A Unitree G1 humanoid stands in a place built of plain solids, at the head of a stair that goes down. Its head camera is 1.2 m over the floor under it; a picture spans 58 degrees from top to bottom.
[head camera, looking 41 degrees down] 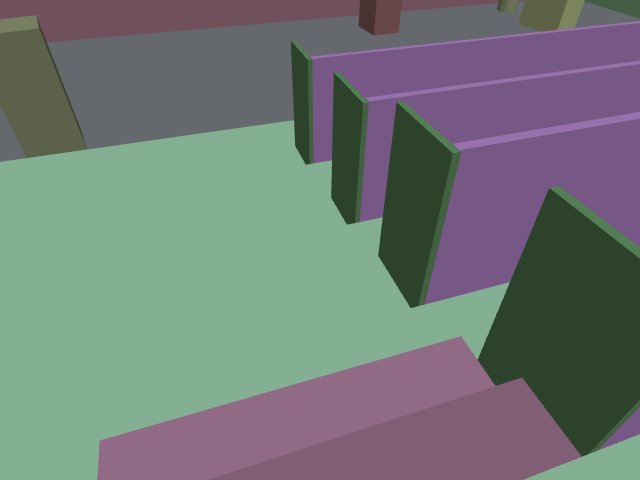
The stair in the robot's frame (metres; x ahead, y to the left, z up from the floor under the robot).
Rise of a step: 0.19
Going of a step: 0.33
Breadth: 1.49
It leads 18 degrees to the left of straight ahead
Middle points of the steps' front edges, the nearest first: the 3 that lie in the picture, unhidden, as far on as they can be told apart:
0.62 -0.01 -0.18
0.93 0.09 -0.37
1.26 0.19 -0.55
